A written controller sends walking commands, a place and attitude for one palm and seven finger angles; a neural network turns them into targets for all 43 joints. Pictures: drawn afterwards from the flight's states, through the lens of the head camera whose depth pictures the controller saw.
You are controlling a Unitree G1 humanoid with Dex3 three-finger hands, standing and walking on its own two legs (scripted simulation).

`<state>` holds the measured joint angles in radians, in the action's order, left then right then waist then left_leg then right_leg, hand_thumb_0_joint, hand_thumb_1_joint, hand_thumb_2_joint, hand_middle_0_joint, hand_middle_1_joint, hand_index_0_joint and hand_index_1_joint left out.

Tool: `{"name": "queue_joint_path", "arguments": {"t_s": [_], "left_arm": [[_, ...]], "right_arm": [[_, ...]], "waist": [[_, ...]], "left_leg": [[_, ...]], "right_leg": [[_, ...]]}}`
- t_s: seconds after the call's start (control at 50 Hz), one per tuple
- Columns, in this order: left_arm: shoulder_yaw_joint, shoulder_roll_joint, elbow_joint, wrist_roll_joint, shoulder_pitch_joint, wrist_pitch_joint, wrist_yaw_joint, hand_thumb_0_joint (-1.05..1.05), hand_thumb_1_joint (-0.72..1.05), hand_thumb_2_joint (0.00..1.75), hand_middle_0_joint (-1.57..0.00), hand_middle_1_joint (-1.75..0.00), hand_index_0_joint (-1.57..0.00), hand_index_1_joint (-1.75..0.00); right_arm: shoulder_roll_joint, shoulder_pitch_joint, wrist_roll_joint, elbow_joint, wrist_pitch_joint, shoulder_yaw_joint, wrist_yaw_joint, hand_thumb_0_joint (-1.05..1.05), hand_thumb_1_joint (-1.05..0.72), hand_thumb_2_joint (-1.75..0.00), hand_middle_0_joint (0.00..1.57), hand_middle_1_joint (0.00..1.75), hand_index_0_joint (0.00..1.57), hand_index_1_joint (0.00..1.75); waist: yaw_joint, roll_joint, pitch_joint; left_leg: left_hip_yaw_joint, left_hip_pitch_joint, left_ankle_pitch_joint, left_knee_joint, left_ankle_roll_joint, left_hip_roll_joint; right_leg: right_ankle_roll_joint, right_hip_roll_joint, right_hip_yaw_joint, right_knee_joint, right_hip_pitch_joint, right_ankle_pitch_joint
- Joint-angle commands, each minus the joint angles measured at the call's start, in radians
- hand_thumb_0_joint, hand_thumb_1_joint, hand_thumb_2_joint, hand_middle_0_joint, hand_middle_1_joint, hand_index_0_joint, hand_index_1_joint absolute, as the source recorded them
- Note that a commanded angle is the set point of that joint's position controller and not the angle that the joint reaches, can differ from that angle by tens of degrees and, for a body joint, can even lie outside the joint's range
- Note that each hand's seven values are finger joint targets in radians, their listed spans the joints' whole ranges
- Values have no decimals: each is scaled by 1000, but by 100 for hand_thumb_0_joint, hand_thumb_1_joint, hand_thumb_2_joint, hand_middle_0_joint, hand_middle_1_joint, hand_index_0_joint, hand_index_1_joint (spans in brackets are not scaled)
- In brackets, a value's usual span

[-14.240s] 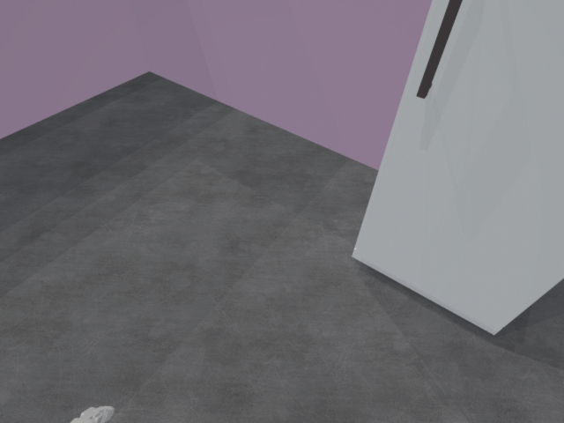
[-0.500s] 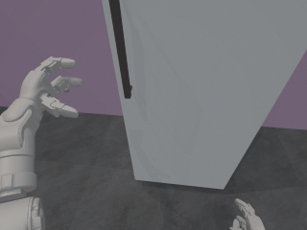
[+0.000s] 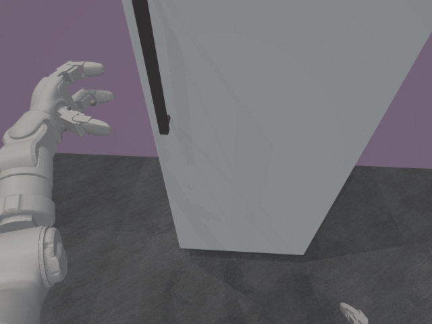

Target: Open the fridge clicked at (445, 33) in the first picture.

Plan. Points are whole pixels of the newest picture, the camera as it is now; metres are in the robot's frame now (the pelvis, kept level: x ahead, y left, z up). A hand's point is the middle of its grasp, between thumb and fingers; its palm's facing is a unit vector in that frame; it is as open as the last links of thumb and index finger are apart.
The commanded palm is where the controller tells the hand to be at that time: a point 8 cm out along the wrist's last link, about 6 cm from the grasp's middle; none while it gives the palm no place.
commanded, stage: move the hooked fingers beside the handle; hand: left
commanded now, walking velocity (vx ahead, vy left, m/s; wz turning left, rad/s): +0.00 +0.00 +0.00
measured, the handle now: (154, 62) +0.54 +0.14 +0.23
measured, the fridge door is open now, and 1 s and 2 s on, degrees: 0 0 0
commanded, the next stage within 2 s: feel for the door with the fingertips in 1.20 s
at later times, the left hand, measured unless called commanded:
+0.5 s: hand (118, 78) +0.49 +0.19 +0.23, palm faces -0.03 -1.00 +0.03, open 14.0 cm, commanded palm +0.46 +0.25 +0.21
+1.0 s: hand (118, 85) +0.48 +0.20 +0.22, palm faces -0.04 -1.00 +0.04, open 14.0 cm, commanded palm +0.46 +0.25 +0.21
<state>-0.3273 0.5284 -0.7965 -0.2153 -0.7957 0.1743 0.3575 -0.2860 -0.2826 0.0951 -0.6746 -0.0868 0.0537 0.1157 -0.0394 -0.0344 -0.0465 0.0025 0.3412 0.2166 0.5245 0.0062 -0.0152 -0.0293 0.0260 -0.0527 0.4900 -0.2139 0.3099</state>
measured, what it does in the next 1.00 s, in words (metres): stands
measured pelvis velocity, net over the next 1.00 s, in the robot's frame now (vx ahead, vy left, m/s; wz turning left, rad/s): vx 0.00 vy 0.01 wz -0.02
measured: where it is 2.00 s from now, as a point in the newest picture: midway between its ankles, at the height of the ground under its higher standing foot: outside the picture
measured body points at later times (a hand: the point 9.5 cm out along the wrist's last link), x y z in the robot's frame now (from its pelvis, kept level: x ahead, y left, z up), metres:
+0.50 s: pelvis +0.00 +0.02 +0.00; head +0.03 +0.01 +0.45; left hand +0.48 +0.25 +0.23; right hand +0.02 -0.26 -0.12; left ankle +0.03 +0.12 -0.74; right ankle -0.03 -0.10 -0.74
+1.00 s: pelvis +0.00 +0.01 +0.00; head +0.02 +0.01 +0.45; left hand +0.48 +0.25 +0.22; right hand +0.05 -0.26 -0.11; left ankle +0.03 +0.12 -0.74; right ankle -0.03 -0.10 -0.74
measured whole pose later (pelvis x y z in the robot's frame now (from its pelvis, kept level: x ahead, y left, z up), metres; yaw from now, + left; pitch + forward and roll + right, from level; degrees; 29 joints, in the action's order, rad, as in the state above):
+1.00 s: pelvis +0.00 +0.01 +0.00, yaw -1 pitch +5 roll -1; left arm -0.32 0.52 -1.11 -0.15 -1.03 0.04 0.29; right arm -0.29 -0.36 0.06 -0.70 -0.08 0.03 0.09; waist -0.09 -0.04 -0.06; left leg 0.02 0.42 0.23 0.56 0.02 -0.02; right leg -0.01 0.02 -0.03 0.51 -0.30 0.30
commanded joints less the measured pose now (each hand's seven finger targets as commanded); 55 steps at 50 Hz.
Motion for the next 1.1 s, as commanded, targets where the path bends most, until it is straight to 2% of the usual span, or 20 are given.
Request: {"name": "queue_joint_path", "arguments": {"t_s": [0.0,0.02,0.1,0.16,0.22,0.32,0.36,0.4,0.5,0.54,0.6,0.66,0.74,0.76,0.88,0.94,0.96,0.98,1.04,1.08], "left_arm": [[-42,266,192,-3,-560,-115,-15,0,-50,30,-30,-120,-30,-120],[-25,250,217,-3,-600,-133,-17,0,-50,30,-30,-120,-30,-120],[-29,225,187,-4,-606,-166,-35,0,-50,30,-30,-120,-30,-120],[-68,265,39,6,-568,-142,-49,0,-50,30,-30,-120,-30,-120],[-28,240,-49,40,-660,-135,-72,0,-50,30,-30,-120,-30,-120],[-29,252,2,65,-790,-227,-102,0,-50,30,-30,-120,-30,-120],[-71,300,3,59,-807,-265,-97,0,-50,30,-30,-120,-30,-120],[-54,270,-25,55,-818,-275,-85,0,-50,30,-30,-120,-30,-120],[-33,223,-128,69,-681,-227,-79,0,-50,30,-30,-120,-30,-120],[-68,263,-149,64,-597,-213,-82,0,-50,30,-30,-120,-30,-120],[-81,286,-93,68,-669,-219,-89,0,-50,30,-30,-120,-30,-120],[-113,343,27,69,-735,-267,-101,0,-50,30,-30,-120,-30,-120],[-18,244,92,66,-815,-301,-95,0,-50,30,-30,-120,-30,-120],[-36,252,69,64,-786,-290,-91,0,-50,30,-30,-120,-30,-120],[19,168,-121,44,-712,-181,-64,0,-50,30,-30,-120,-30,-120],[-52,252,-151,46,-656,-184,-81,0,-50,30,-30,-120,-30,-120],[-55,267,-101,53,-687,-200,-86,0,-50,30,-30,-120,-30,-120],[-21,228,-76,56,-723,-215,-91,0,-50,30,-30,-120,-30,-120],[-60,295,-26,63,-774,-272,-110,0,-50,30,-30,-120,-30,-120],[-49,283,-13,65,-839,-288,-108,0,-50,30,-30,-120,-30,-120]], "right_arm": [[-142,12,-7,122,-46,-61,8,0,-90,-90,20,30,20,30],[-141,9,-8,121,-49,-62,8,0,-90,-90,20,30,20,30],[-146,-23,-15,105,-51,-69,1,0,-90,-90,20,30,20,30],[-154,-46,-14,86,-38,-70,0,0,-90,-90,20,30,20,30],[-157,-74,-20,74,-29,-71,-3,0,-90,-90,20,30,20,30],[-159,-117,-34,66,-37,-80,-9,0,-90,-90,20,30,20,30],[-166,-136,-38,54,-39,-86,-8,0,-90,-90,20,30,20,30],[-166,-148,-38,45,-42,-86,-8,0,-90,-90,20,30,20,30],[-166,-159,-37,50,-32,-88,-21,0,-90,-90,20,30,20,30],[-171,-166,-37,65,-20,-89,-20,0,-90,-90,20,30,20,30],[-171,-161,-38,77,-15,-92,-18,0,-90,-90,20,30,20,30],[-170,-152,-37,81,-16,-91,-14,0,-90,-90,20,30,20,30],[-157,-151,-33,65,-31,-90,-10,0,-90,-90,20,30,20,30],[-160,-144,-32,57,-35,-89,-11,0,-90,-90,20,30,20,30],[-164,-145,-28,49,-30,-83,-11,0,-90,-90,20,30,20,30],[-169,-157,-33,62,-19,-84,-13,0,-90,-90,20,30,20,30],[-170,-145,-34,72,-18,-82,-15,0,-90,-90,20,30,20,30],[-163,-138,-33,77,-18,-82,-16,0,-90,-90,20,30,20,30],[-166,-145,-35,74,-18,-85,-14,0,-90,-90,20,30,20,30],[-164,-139,-34,65,-25,-82,-14,0,-90,-90,20,30,20,30]], "waist": [[-15,-23,-313],[-22,-58,-329],[-21,-49,-353],[-17,26,-271],[-41,4,-209],[-63,-58,-337],[-61,-33,-401],[-65,-33,-408],[-42,-48,-320],[-25,17,-302],[-36,39,-307],[-39,-1,-363],[-74,-109,-384],[-63,-128,-380],[-71,-26,-253],[-50,49,-261],[-48,25,-294],[-61,18,-301],[-63,11,-344],[-74,-32,-362]], "left_leg": [[-34,-262,-208,-18,45,14],[-34,-291,-219,-15,44,12],[-44,-323,-259,-14,38,4],[-28,-238,-209,-23,44,3],[-30,-191,-152,-32,41,2],[-42,-287,-221,-8,33,-7],[-43,-306,-257,4,35,-11],[-47,-323,-267,4,32,-12],[-36,-261,-259,-2,30,-11],[-23,-207,-239,-7,36,-9],[-19,-191,-216,-11,41,-8],[-21,-237,-234,-3,43,-10],[-34,-338,-266,10,35,-19],[-41,-348,-258,9,31,-18],[-32,-229,-162,-9,36,-8],[-24,-176,-172,-3,42,-3],[-24,-179,-184,-3,41,-2],[-24,-197,-189,2,41,-1],[-27,-220,-195,15,43,-6],[-33,-250,-195,17,40,-4]], "right_leg": [[9,-19,39,-67,-62,-335],[9,-17,41,-69,-75,-336],[5,-8,28,-59,-85,-345],[10,-8,29,-70,-93,-321],[12,-12,28,-73,-145,-255],[9,-6,33,-56,-157,-276],[10,-2,37,-48,-129,-310],[8,1,32,-45,-139,-314],[7,2,21,-45,-168,-299],[8,1,19,-50,-126,-299],[14,1,30,-49,-116,-308],[15,3,40,-49,-102,-319],[9,7,29,-53,-162,-287],[7,10,31,-56,-180,-279],[12,1,20,-68,-197,-242],[13,-4,25,-62,-144,-271],[14,-5,31,-50,-131,-290],[15,-5,34,-49,-140,-295],[16,-5,39,-43,-135,-285],[16,-3,45,-43,-150,-288]]}}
